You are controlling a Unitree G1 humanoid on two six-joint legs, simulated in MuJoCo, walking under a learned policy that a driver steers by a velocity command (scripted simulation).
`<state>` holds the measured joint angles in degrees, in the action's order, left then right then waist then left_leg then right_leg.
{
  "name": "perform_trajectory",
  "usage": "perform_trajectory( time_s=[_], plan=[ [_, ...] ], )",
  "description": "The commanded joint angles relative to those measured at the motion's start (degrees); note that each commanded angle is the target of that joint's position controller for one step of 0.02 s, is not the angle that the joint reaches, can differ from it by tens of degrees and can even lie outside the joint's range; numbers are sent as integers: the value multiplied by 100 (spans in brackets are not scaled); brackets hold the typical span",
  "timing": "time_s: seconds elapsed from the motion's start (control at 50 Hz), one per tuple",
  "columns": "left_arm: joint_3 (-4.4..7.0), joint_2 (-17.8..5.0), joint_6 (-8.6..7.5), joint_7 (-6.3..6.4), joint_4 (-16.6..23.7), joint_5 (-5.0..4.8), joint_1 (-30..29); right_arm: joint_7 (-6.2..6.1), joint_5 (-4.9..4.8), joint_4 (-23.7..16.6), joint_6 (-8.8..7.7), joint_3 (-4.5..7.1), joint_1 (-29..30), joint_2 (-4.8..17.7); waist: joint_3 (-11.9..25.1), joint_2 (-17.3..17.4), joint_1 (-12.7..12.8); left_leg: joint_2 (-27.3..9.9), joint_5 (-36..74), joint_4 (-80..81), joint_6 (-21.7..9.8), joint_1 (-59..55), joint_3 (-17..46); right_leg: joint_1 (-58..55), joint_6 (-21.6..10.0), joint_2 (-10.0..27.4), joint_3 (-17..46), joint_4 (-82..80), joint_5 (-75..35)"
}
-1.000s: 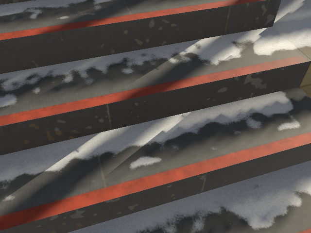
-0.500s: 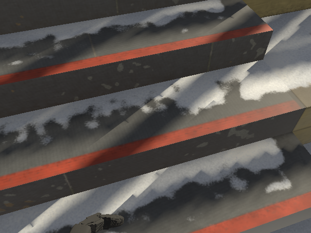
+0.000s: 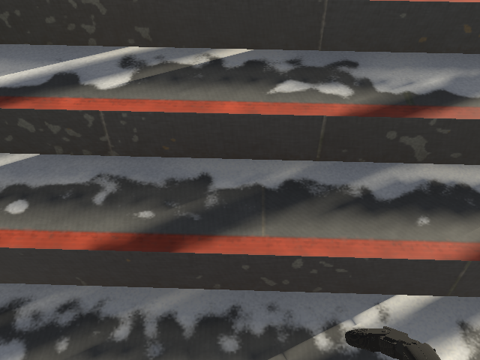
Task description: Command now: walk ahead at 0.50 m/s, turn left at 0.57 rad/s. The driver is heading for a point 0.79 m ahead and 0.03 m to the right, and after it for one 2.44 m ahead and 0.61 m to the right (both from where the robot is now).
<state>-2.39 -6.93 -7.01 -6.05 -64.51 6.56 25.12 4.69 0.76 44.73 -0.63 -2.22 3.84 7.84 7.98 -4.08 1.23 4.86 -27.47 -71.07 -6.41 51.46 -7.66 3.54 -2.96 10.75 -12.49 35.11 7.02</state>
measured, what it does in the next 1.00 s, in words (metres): climbs: right foot 0.15 m higher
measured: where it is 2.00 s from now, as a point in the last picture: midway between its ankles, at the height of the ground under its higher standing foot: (253, 61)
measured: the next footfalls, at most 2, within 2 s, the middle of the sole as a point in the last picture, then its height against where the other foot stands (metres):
right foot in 0.42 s outside the picture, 0.15 m higher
left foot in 1.02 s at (205, 214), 0.15 m higher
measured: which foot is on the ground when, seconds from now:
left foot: down 0.00-0.44, up 0.46-1.00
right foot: up 0.00-0.40, down 0.42-1.00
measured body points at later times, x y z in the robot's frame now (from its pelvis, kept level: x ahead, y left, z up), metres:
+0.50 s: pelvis +0.30 -0.06 +0.16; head +0.29 -0.07 +0.61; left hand +0.49 +0.16 +0.08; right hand +0.35 -0.28 +0.00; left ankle +0.12 +0.07 -0.49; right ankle +0.40 -0.13 -0.47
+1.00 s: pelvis +0.56 -0.02 +0.28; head +0.58 -0.03 +0.73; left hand +0.38 +0.11 +0.14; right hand +0.84 -0.08 +0.21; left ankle +0.70 +0.11 -0.30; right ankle +0.41 -0.13 -0.46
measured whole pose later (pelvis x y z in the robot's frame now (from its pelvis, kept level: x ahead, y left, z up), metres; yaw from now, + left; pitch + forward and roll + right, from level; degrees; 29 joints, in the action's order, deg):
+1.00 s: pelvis +0.56 -0.02 +0.28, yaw +11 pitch +7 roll +3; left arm -2.1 -3.3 -7.3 -2.9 -67.5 2.7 33.4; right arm 3.9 2.2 41.0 1.7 -5.1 6.8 2.5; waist 4.5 -1.8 3.8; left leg -3.1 -19.9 -77.4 -8.0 63.5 -10.1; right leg -4.1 -4.6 1.4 -3.0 7.6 15.9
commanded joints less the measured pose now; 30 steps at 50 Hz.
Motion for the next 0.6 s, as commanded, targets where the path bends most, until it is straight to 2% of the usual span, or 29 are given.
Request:
perform_trajectory(
  time_s=[0.02, 0.04, 0.06, 0.08, 0.1, 0.12, 0.14, 0.16, 0.18, 0.2, 0.22, 0.26, 0.28, 0.3, 0.32, 0.34, 0.36, 0.38, 0.4, 0.42, 0.44, 0.46, 0.48, 0.5, 0.52, 0.54, 0.56, 0.58, 0.6],
  plan=[
    [193, -640, 64, -247, 580, -380, -498, -294, 330, 1048, -3, 747, -3881, 1783, 714, 875, -1460, -1339, 122, 4352, -1425, -5374, 5434, 4985, -264, -1187, 2137, 5814, -498],
    [255, -491, 58, -84, 623, -324, -733, -313, 206, 1138, -159, 680, -3458, 1394, 50, 1082, -1127, -1302, 37, 4391, -1422, -4156, 5155, 5271, -323, -1090, 2523, 7024, -1015],
    [274, -488, 88, 6, 731, -267, -981, -249, 136, 1261, -182, 543, -3172, 897, -1, 943, -829, -1251, 731, 4431, -1582, -3753, 4980, 5699, -465, -1298, 2518, 8091, -923],
    [198, -270, 138, 96, 943, -266, -1176, -165, 110, 1322, -225, 418, -2594, 522, -87, 622, -369, -1205, 1178, 4347, -1437, -3395, 4447, 6053, -627, -1312, 2596, 8334, -904],
    [117, -168, 185, 145, 1137, -251, -1351, -101, 133, 1301, -211, 257, -1909, 113, 3, 390, -3, -1065, 1213, 4420, -1360, -2862, 4056, 6155, -853, -1219, 2564, 8622, -761],
    [119, -262, 264, 193, 1209, -282, -1256, -58, 189, 1359, -226, 121, -1550, -180, -21, 102, 273, -970, 1300, 4513, -1174, -2529, 3588, 6368, -988, -1117, 2466, 8579, -861],
    [127, -401, 346, 226, 1240, -232, -1248, -38, 187, 1453, -313, 90, -1432, -155, -152, -10, 441, -850, 1562, 4522, -1048, -2288, 3007, 6533, -961, -990, 2174, 8243, -574],
    [132, -478, 397, 259, 1243, -307, -1334, -36, 216, 1374, -415, 143, -1214, 9, -270, 103, 488, -737, 1685, 4722, -965, -1812, 2450, 6267, -865, -840, 1866, 7780, -161],
    [165, -587, 362, 344, 1342, -326, -1455, -95, 285, 1295, -549, 112, -1241, 61, -259, 341, 495, -537, 1676, 4894, -816, -1521, 2165, 5959, -750, -812, 1683, 7483, -31],
    [75, -458, 363, 362, 1427, -411, -1668, -167, 414, 1469, -591, 124, -1920, 191, -155, 888, 229, -595, 1657, 4973, -880, -1764, 2375, 6261, -629, -907, 1510, 8594, 497],
    [-9, -337, 372, 387, 1576, -411, -2010, -227, 491, 1754, -575, 105, -2545, 153, -264, 799, 33, -873, 1505, 4975, -871, -2365, 2732, 7085, -659, -917, 1618, 9279, 1072],
    [-83, -470, 332, 483, 2124, -363, -3064, -191, 681, 2083, -547, 73, -3353, 164, -427, 274, -264, -1052, 1287, 4812, -621, -3326, 2876, 8030, -840, -711, 1840, 8264, 1316],
    [-104, -572, 340, 512, 2383, -333, -3535, -132, 667, 2099, -584, 99, -3450, 296, -409, 112, -342, -1070, 1157, 4958, -574, -3521, 2796, 7897, -812, -486, 1656, 6861, 1040],
    [-128, -586, 379, 526, 2528, -334, -3821, -134, 596, 2047, -620, 131, -3546, 405, -385, 417, -439, -1106, 1160, 5175, -622, -3416, 2833, 7587, -706, -361, 1554, 6214, 803],
    [-171, -484, 522, 474, 2706, -289, -4232, 12, 391, 1596, -577, 132, -2761, 542, -550, 488, -213, -1206, 1165, 6189, -670, -1847, 2516, 5588, -494, -306, 965, 4869, 1194],
    [-225, -210, 571, 349, 2723, -331, -4210, 99, 195, 1306, -617, 138, -2532, 654, -732, 1033, -149, -1259, 1630, 6705, -816, -385, 2491, 3662, -154, -513, 586, 5014, 1337],
    [-224, -147, 653, 209, 2557, -455, -3513, 154, 105, 1363, -646, 198, -2593, 983, -630, 1206, 125, -1497, 3397, 6466, -972, -426, 2391, 2908, 32, -791, 446, 5363, 711],
    [-119, -453, 701, 147, 2478, -418, -3328, 146, -14, 1252, -691, 292, -2515, 1291, -499, 1023, 287, -1568, 5569, 6039, -972, -1540, 2244, 3098, 87, -1114, 323, 4643, 971],
    [23, -854, 658, 119, 2439, -406, -3247, 126, -112, 1222, -753, 397, -2661, 1538, -323, 1053, 299, -1566, 7661, 5553, -948, -2990, 2078, 3357, -13, -1462, -21, 3362, 1342],
    [184, -1196, 542, 158, 2182, -508, -2474, 194, 39, 1373, -804, 511, -2895, 1614, 110, 1219, 301, -1427, 8957, 4504, -698, -4055, 1796, 2924, -240, -1516, 331, 2486, 1197],
    [295, -1453, 465, 166, 1722, -387, -1060, 198, 314, 1588, -802, 428, -3595, 829, 1531, 229, 270, -933, 7522, 2479, -278, -3129, 1859, 574, -1147, -843, 2157, 2318, -1618],
    [377, -1687, 510, 226, 1259, -243, 328, 311, 451, 1600, -716, 312, -4089, 173, 2273, -1312, 557, 212, 2144, 834, -68, -767, 2085, -1483, -2075, 400, 5588, -198, 312],
    [411, -1686, 490, 350, 1086, -144, 965, 300, 198, 1554, -560, 523, -3069, 515, 1018, -1303, 1213, 424, 2200, -1814, -85, 574, 2954, -720, -1679, 518, 7241, -1272, 3630],
    [426, -1673, 324, 413, 913, -278, 399, 197, 32, 1380, -561, 545, -2396, 450, -258, -1015, 905, 246, 2759, -2845, -173, 1327, 2743, 440, -1333, 344, 6518, -1209, 4510],
    [368, -1294, 268, 435, 943, -367, -523, 61, 36, 1401, -525, 510, -2297, 437, -272, -349, 437, 29, 3185, -3331, -297, 1098, 2590, 1299, -1379, 389, 5724, -1022, 3550],
    [240, -673, 324, 427, 765, -384, -807, -34, 105, 1349, -499, 495, -2117, 449, -136, 455, 181, -68, 3376, -3612, -474, 1009, 2508, 1685, -1246, 403, 5057, -900, 2749],
    [116, -176, 350, 439, 681, -326, -1161, -105, 142, 1236, -462, 427, -1951, 317, -125, 834, -100, -217, 3486, -3598, -596, 923, 2514, 2068, -1023, 388, 4572, -954, 2183],
    [37, 133, 333, 468, 643, -355, -1488, -139, 170, 1259, -406, 375, -1963, 246, -84, 617, -294, -309, 3324, -3803, -655, 1040, 2465, 2237, -971, 288, 4184, -1067, 1660],
    [3, 241, 317, 481, 474, -382, -1458, -133, 174, 1251, -364, 315, -1883, 126, -133, 469, -381, -296, 3074, -4004, -763, 1453, 2425, 2137, -916, 79, 3655, -1128, 1412]
  ],
)
Over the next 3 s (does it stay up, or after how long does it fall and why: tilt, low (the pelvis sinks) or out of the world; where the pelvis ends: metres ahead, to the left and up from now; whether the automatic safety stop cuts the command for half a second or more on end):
stays up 1.62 -0.27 0.85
